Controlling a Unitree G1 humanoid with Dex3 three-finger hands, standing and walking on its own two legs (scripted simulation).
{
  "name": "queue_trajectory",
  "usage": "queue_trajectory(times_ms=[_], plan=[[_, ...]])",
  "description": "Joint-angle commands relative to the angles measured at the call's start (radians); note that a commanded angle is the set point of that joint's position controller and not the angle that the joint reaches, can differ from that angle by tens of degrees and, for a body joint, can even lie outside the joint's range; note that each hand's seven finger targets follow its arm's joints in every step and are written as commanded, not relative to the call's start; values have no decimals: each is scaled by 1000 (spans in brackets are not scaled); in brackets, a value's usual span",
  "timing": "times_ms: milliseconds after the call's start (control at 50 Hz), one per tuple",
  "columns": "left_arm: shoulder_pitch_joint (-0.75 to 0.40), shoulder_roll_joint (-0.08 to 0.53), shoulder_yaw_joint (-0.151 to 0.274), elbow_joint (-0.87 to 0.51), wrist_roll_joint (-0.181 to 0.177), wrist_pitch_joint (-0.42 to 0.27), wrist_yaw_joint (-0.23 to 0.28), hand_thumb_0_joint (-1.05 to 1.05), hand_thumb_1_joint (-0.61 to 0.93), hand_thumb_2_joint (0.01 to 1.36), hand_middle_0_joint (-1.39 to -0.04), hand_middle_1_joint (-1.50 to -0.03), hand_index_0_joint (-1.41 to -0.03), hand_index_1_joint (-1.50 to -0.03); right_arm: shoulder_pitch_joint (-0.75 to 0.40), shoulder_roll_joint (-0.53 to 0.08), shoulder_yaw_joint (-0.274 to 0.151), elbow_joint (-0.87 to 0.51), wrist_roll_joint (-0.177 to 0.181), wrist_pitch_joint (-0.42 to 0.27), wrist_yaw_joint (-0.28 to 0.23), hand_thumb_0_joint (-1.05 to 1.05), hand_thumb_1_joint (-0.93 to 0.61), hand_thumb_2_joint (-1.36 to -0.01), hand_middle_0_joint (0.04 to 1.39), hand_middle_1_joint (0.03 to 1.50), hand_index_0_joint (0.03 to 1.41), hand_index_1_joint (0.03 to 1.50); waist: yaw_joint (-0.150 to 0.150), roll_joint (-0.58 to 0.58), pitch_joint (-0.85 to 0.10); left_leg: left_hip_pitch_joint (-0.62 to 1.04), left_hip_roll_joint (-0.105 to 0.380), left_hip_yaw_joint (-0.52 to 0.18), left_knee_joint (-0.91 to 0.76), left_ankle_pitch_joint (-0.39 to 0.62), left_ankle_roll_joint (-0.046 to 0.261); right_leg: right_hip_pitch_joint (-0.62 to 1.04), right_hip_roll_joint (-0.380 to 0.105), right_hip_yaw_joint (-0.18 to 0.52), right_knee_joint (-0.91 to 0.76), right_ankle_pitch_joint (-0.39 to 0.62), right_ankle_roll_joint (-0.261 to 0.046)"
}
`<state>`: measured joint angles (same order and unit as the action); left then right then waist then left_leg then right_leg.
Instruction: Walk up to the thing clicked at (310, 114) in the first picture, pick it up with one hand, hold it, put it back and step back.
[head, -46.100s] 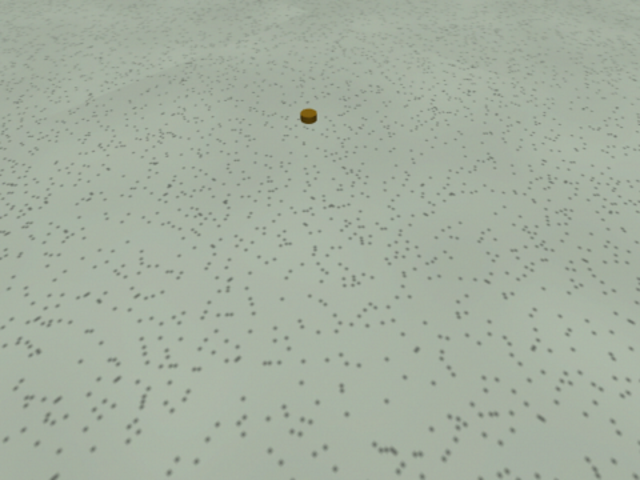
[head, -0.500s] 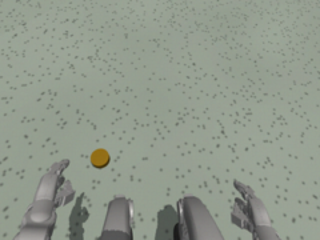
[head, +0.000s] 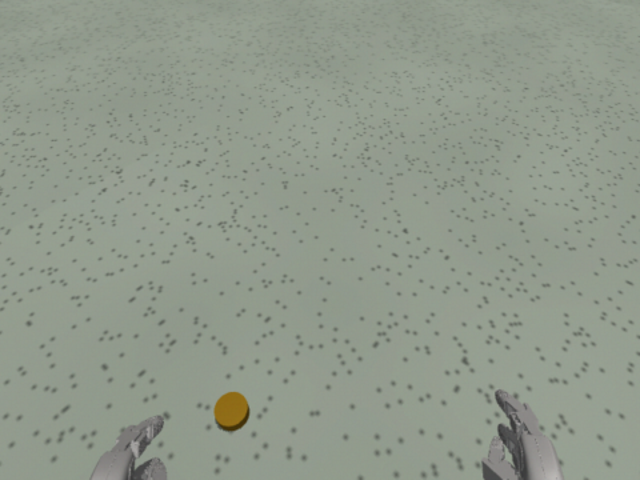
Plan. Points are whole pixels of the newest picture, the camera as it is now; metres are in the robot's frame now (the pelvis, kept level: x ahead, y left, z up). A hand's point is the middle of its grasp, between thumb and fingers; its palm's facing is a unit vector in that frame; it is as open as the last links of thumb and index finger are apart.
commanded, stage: home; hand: left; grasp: from above
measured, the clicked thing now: (232, 411) +0.47 +0.24 -0.69
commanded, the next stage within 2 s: stand in 1.94 s
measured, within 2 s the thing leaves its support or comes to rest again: neither
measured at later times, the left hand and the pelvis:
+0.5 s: hand out of the picture +0.16 +0.18 -0.05, palm faces +0.04 -0.98 -0.20, open 7.4 cm; pelvis -0.01 +0.00 +0.00, yaw +0 degrees
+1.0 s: hand out of the picture +0.16 +0.18 -0.05, palm faces +0.03 -0.98 -0.19, open 7.4 cm; pelvis +0.00 +0.00 +0.00, yaw +0 degrees
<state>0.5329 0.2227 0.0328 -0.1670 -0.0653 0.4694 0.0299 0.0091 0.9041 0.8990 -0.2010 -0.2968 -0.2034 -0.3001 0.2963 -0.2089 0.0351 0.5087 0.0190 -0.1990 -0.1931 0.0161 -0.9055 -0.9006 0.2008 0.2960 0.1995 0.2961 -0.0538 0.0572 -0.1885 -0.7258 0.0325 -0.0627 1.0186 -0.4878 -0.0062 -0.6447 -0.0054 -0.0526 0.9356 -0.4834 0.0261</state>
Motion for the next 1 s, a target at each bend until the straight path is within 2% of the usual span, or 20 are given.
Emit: queue_trajectory(times_ms=[0,180,240,260,280,320,380,460,560,600,660,720,840,860,940,960,980], plan=[[-48,96,60,-157,17,-45,-2,0,900,900,-200,-299,-200,-299,-62,-127,-52,-142,-8,-79,-9,0,-900,-900,200,300,200,300,-4,-39,-21,130,-33,24,-161,226,23,18,32,-24,-151,212,-18],[-61,103,61,-181,24,-64,-5,0,900,900,-200,-299,-200,-299,-72,-131,-54,-129,-18,-98,0,0,-900,-900,200,300,200,300,8,19,-74,165,-35,25,-158,258,14,49,28,-20,-135,241,-22],[-51,97,52,-164,26,-61,-5,0,900,900,-200,-299,-200,-299,-75,-135,-53,-124,-19,-97,2,0,-900,-900,200,300,200,300,10,31,-66,168,-28,10,-177,251,8,36,34,-29,-124,221,-28],[-47,103,56,-157,29,-58,-2,0,900,900,-200,-299,-200,-299,-84,-134,-52,-125,-16,-95,1,0,-900,-900,200,300,200,300,18,23,-44,160,-28,14,-178,240,10,34,34,-30,-132,212,-26],[-60,102,54,-164,28,-60,0,0,900,900,-200,-299,-200,-299,-85,-134,-51,-129,-17,-95,1,0,-900,-900,200,300,200,300,11,15,-43,154,-27,8,-184,219,11,30,36,-32,-131,196,-26],[-59,98,53,-161,25,-57,0,0,900,900,-200,-299,-200,-299,-88,-130,-48,-129,-15,-95,2,0,-900,-900,200,300,200,300,16,0,-27,136,-31,13,-184,193,15,34,32,-29,-143,177,-24],[-47,101,61,-166,21,-55,-1,0,900,900,-200,-299,-200,-299,-85,-131,-50,-131,-15,-93,2,0,-900,-900,200,300,200,300,24,0,-52,147,-29,17,-174,228,14,46,32,-25,-138,205,-24],[-58,100,56,-159,20,-52,-3,0,900,900,-200,-299,-200,-299,-81,-135,-52,-132,-15,-95,1,0,-900,-900,200,300,200,300,11,-8,-49,140,-30,17,-175,203,16,33,33,-24,-142,187,-23],[-60,101,58,-157,19,-50,-4,0,900,900,-200,-299,-200,-299,-86,-133,-50,-130,-14,-97,-1,0,-900,-900,200,300,200,300,17,-8,-28,135,-25,14,-185,168,15,21,33,-26,-145,152,-23],[-56,103,63,-171,17,-53,-2,0,900,900,-200,-299,-200,-299,-84,-130,-50,-128,-14,-99,-1,0,-900,-900,200,300,200,300,26,-1,-45,134,-26,13,-181,189,13,35,32,-26,-138,168,-25],[-64,104,58,-177,17,-53,-5,0,900,900,-200,-299,-200,-299,-76,-136,-54,-131,-13,-99,0,0,-900,-900,200,300,200,300,13,0,-69,148,-27,16,-173,210,15,39,31,-21,-136,192,-24],[-67,105,57,-160,19,-50,-6,0,900,900,-200,-299,-200,-299,-85,-131,-50,-127,-13,-99,-2,0,-900,-900,200,300,200,300,19,-4,-27,125,-27,16,-178,171,17,26,29,-21,-147,157,-22],[-64,99,53,-166,21,-50,-8,0,900,900,-200,-299,-200,-299,-84,-133,-53,-127,-14,-103,0,0,-900,-900,200,300,200,300,16,16,-28,132,-24,11,-194,132,11,7,34,-25,-138,124,-22],[-61,103,63,-159,22,-51,-6,0,900,900,-200,-299,-200,-299,-81,-134,-55,-128,-15,-104,0,0,-900,-900,200,300,200,300,16,17,-34,130,-23,14,-191,139,10,10,33,-24,-136,126,-23],[-65,101,53,-178,16,-57,-8,0,900,900,-200,-299,-200,-299,-82,-130,-52,-129,-13,-102,-1,0,-900,-900,200,300,200,300,13,-4,-49,139,-24,17,-168,212,13,27,33,-23,-131,185,-22],[-39,107,68,-146,14,-54,-8,0,900,900,-200,-299,-200,-299,-71,-139,-58,-122,-13,-101,0,0,-900,-900,200,300,200,300,10,-2,-60,151,-24,17,-167,220,13,33,33,-19,-128,193,-24],[-70,102,54,-179,16,-58,-9,0,900,900,-200,-299,-200,-299,-81,-132,-54,-127,-14,-102,-1,0,-900,-900,200,300,200,300,13,11,-61,149,-24,18,-168,228,12,28,33,-21,-127,202,-23]])
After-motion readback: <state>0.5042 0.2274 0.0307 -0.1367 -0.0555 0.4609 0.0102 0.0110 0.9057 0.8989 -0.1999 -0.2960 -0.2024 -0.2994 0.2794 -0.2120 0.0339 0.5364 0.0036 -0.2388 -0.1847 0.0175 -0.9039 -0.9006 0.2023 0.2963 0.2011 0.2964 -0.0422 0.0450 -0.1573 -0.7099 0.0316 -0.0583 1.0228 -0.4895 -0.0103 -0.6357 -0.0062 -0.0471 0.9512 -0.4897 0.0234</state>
